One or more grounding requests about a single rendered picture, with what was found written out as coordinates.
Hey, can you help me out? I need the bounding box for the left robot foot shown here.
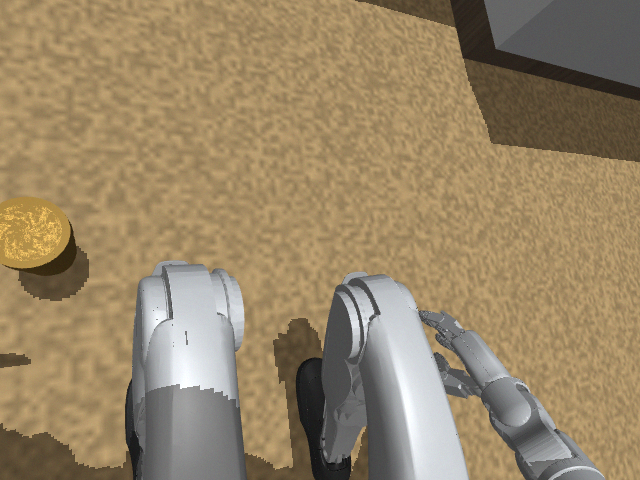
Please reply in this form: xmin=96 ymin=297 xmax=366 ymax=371
xmin=125 ymin=379 xmax=143 ymax=480

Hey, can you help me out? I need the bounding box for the right robot foot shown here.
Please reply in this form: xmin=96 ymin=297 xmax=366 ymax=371
xmin=296 ymin=358 xmax=351 ymax=480

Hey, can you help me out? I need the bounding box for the right robot hand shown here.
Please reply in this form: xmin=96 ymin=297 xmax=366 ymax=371
xmin=419 ymin=310 xmax=512 ymax=399

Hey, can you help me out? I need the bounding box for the cup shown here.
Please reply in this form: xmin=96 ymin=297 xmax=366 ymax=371
xmin=0 ymin=197 xmax=77 ymax=276

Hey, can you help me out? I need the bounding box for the right robot arm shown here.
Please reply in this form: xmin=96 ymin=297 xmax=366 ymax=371
xmin=481 ymin=377 xmax=606 ymax=480

